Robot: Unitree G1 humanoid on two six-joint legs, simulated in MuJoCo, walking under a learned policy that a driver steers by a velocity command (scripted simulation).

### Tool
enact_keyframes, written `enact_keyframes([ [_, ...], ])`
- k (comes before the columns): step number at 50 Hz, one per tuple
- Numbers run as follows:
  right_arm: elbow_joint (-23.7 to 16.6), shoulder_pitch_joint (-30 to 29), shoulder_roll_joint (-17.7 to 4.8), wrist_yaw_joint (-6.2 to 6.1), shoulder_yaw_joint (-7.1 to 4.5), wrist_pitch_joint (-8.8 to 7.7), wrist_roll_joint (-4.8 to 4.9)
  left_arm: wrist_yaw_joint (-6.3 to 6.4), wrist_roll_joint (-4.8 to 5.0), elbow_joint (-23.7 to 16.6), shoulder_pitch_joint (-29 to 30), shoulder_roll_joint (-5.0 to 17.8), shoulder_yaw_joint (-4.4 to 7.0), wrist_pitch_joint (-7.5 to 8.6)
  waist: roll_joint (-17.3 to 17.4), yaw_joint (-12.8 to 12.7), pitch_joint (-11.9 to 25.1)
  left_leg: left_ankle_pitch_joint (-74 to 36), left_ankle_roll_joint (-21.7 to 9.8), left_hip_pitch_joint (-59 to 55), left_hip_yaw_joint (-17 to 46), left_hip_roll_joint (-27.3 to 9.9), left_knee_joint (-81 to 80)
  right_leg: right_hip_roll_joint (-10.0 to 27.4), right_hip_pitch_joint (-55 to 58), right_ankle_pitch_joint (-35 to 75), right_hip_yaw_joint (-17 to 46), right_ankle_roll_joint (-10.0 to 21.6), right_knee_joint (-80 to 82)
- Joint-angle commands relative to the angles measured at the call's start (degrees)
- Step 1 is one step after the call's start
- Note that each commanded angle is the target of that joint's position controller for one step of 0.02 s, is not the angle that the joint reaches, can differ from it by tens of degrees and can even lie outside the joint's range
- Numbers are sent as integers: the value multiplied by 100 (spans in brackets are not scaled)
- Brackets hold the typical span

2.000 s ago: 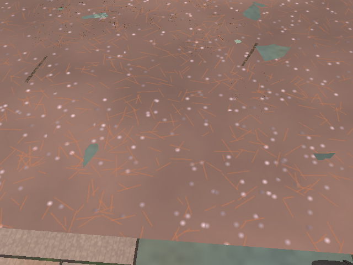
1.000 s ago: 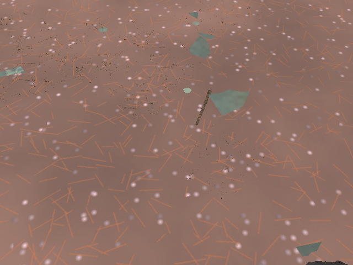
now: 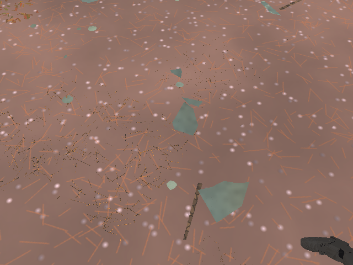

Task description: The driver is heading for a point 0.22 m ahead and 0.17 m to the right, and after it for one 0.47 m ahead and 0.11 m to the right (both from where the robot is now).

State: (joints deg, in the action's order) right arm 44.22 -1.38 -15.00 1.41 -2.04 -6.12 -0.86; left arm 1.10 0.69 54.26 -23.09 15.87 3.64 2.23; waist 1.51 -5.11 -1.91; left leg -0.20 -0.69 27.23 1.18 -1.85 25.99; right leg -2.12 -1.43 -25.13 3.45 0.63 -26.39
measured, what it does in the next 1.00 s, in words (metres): walks ahead, turning right: right foot, then left foot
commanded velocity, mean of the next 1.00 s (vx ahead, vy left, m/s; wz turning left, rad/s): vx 0.07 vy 0.00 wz -0.49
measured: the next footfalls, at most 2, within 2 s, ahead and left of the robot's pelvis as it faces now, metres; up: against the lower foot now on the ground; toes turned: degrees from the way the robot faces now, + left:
right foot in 0.44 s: +0.14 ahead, -0.14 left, +0.00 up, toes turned -19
left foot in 0.90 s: +0.23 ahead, +0.07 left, +0.00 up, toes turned -32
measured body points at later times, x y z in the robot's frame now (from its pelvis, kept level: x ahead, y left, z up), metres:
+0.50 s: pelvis +0.10 -0.02 +0.01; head +0.13 -0.06 +0.45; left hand +0.32 +0.22 -0.08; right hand +0.15 -0.34 -0.12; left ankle +0.12 +0.12 -0.69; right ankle +0.10 -0.12 -0.73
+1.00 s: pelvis +0.13 -0.01 +0.01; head +0.17 -0.01 +0.46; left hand +0.42 +0.15 -0.09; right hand +0.09 -0.31 -0.10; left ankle +0.20 +0.09 -0.73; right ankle +0.07 -0.11 -0.68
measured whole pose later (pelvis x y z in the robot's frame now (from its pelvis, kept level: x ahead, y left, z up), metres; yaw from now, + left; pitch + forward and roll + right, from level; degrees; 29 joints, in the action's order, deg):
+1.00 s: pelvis +0.13 -0.01 +0.01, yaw -31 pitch +1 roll +0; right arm 49.7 7.9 -15.8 -0.2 -3.4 -0.9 -1.3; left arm 2.2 0.2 41.3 -7.3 18.1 4.0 -2.1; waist -2.2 1.1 -2.3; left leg 14.3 -0.6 14.6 1.3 0.4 27.9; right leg -6.3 -23.6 -28.8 9.0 -1.0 -50.2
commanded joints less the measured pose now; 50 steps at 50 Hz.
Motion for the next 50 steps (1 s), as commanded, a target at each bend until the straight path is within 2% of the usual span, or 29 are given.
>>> enact_keyframes([
  [1, 65, 1829, -1570, -81, -439, 70, -77, 19, -33, -542, -782, -39, -100, 89, 1683, 680, 2801, -3436, -1595, -5168, 2738, -2681, 378, -311, -3182, -1687, 95, -141, -4072],
  [2, -72, 1715, -1111, -84, -337, 173, -9, 33, 79, -459, -617, 675, 83, 58, 1029, 832, 2746, -2376, -1466, -4641, 2736, -2359, 17, 43, -3345, -1504, 531, -178, -4609],
  [3, -117, 1352, -846, -124, -261, 223, 32, 61, 160, -623, -30, 909, 179, -6, 745, 813, 1855, -1810, -1253, -3884, 1954, -2117, -167, 259, -3722, -1113, 294, -212, -4689],
  [4, -102, 1012, -726, -152, -220, 255, 40, 108, 136, -664, 200, 840, 196, -104, 475, 677, 1273, -1527, -1146, -3048, 1456, -1850, -395, 473, -3685, -778, 128, -289, -4547],
  [5, -87, 745, -642, -161, -200, 279, 8, 144, 83, -683, 224, 771, 229, -226, 511, 515, 916, -1126, -1117, -2276, 1099, -1723, -625, 645, -3437, -506, 92, -333, -4364],
  [7, -62, 396, -654, -155, -225, 272, -112, 174, 72, -754, 109, 511, 225, -432, 721, 290, 584, -585, -1163, -1182, 511, -1512, -1133, 697, -2760, -114, -94, -379, -4087],
  [10, 21, 298, -816, -226, -298, 253, -79, 154, 16, -1006, 368, 423, 231, -496, 632, 270, 585, -686, -1312, -1157, 82, -1629, -1346, 794, -2707, 430, -159, -367, -3338],
  [14, 89, 222, -988, -321, -356, 382, 9, -3, 6, -1244, 831, 453, 223, -487, 499, 375, 695, -421, -1225, -1359, -417, -1656, -1373, 782, -2269, 1140, -351, -252, -2267],
  [18, 191, 355, -1181, -292, -424, 535, 144, -146, 5, -1486, 1184, 606, 287, -577, 500, 453, 564, -55, -1036, -1823, -478, -1840, -1071, 673, -2101, 876, -544, -79, -1499],
  [20, 231, 311, -1202, -285, -444, 599, 243, -189, -11, -1488, 1071, 610, 322, -592, 448, 303, 544, 75, -749, -1883, -625, -1764, -593, 511, -1657, 1232, -739, 114, -647],
  [21, 335, 543, -1079, -266, -428, 624, 261, -158, -46, -1454, 954, 716, 377, -586, 253, 284, 567, 395, -463, -1736, -782, -1563, -144, 392, -1230, 1699, -672, 276, -183],
  [22, 416, 847, -825, -226, -373, 643, 143, -70, -46, -1428, 708, 1176, 522, -565, -708, 327, 613, 1146, 16, -1144, -1249, -1046, 1034, 874, -531, 3303, 196, 591, 423],
  [23, 101, 676, -565, -198, -282, 630, -109, 37, -90, -1565, 720, 1865, 634, -553, -2279, 510, 562, 3667, 613, 716, -1447, -73, 2781, 2209, 246, 4822, 2279, 1631, 543],
  [24, 21, 184, -752, -229, -339, 608, -62, -21, -217, -1609, 582, 1598, 554, -405, -1431, 104, 989, 4014, 577, 1009, -286, 100, 3861, 2348, 110, 4589, 2519, 2104, 613],
  [25, -2, 108, -818, -243, -368, 612, 90, -46, -209, -1602, 738, 1476, 507, -273, -1035, 209, 945, 3599, 453, 1158, -17, 25, 4145, 2092, 76, 4415, 2025, 1908, 641],
  [26, 91, 247, -803, -290, -382, 617, 132, -26, -111, -1631, 1047, 1361, 491, -196, -790, 377, 860, 3097, 376, 1209, 101, -77, 4045, 1814, -7, 4020, 1661, 1577, 603],
  [27, 148, 276, -900, -348, -419, 620, 75, 4, -17, -1680, 1299, 1170, 430, -191, -697, 448, 815, 2763, 358, 1231, 180, -138, 3878, 1704, -89, 3780, 1536, 1365, 611],
  [29, 167, 350, -921, -370, -453, 620, 47, 71, -38, -1750, 1478, 1046, 354, -229, -820, 580, 875, 2339, 389, 802, 180, -16, 3868, 1522, -449, 3913, 1374, 1309, 647],
  [34, 123, 259, -697, -341, -383, 612, 93, 141, -17, -1752, 1400, 1155, 381, -276, -832, 486, 836, 1979, 529, 485, 276, 166, 2507, 1346, -447, 3279, 1520, 1297, 632],
  [37, 112, 248, -732, -298, -374, 601, 107, 129, -37, -1774, 1480, 1218, 396, -321, -948, 434, 750, 1951, 556, 42, 311, 258, 1929, 1277, -770, 2796, 1767, 1305, 638],
  [41, 160, 461, -793, -209, -369, 547, 140, 81, -73, -1753, 1564, 1079, 311, -376, -1045, 402, 778, 2025, 459, -529, 208, 247, 1301, 1259, -854, 3008, 1968, 1230, 393],
  [43, 213, 687, -736, -141, -350, 495, 128, 86, -41, -1744, 1680, 1002, 246, -415, -1005, 568, 776, 1531, 317, -1035, 92, 269, 399, 1116, -919, 3093, 1985, 1065, 152],
  [44, 256, 842, -739, -111, -345, 468, 92, 100, -18, -1719, 1654, 938, 210, -435, -912, 673, 742, 817, 195, -1471, 83, 205, -340, 946, -1074, 2818, 1919, 857, 30],
  [45, 250, 939, -1011, -115, -387, 457, -7, 116, -61, -1689, 1456, 772, 154, -429, -420, 594, 779, 223, -33, -1967, 645, -420, -619, 609, -1436, 2011, 1628, 540, -409],
  [46, 170, 819, -1396, -159, -432, 490, -66, 101, -150, -1659, 1065, 555, 96, -392, 906, 226, 783, -1199, -577, -2352, 1701, -1456, -653, -247, -2098, -38, 805, 184, -1417],
  [47, 201, 790, -1229, -156, -371, 471, -187, 119, -118, -1773, 1364, 855, 198, -341, 1382, 420, 600, -1091, -1529, -1765, 2573, -2101, -884, -371, -2468, -1160, 572, -76, -2203],
  [48, 124, 651, -1112, -165, -337, 428, -148, 140, -66, -1680, 1442, 1215, 314, -331, 904, 490, 464, -784, -1639, -1681, 2427, -1956, -938, -220, -2495, -1039, 730, -189, -3030],
  [49, 136, 515, -1080, -196, -335, 418, -53, 146, -22, -1586, 1412, 1220, 360, -354, 715, 437, 400, -605, -1431, -1760, 2036, -1676, -869, -217, -2635, -763, 725, -271, -3408],
  [50, 119, 436, -986, -207, -299, 412, 30, 171, -27, -1468, 1330, 1068, 346, -411, 616, 408, 358, -475, -1240, -1826, 1696, -1443, -812, -170, -2673, -589, 750, -371, -3511],
])
Velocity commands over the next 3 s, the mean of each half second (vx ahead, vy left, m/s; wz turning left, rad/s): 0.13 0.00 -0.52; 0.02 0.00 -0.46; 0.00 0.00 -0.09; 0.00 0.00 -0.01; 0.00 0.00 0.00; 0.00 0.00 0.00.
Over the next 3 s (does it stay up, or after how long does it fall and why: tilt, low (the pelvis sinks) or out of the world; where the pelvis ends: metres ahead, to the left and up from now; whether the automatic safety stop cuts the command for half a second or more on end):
stays up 0.12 -0.02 0.01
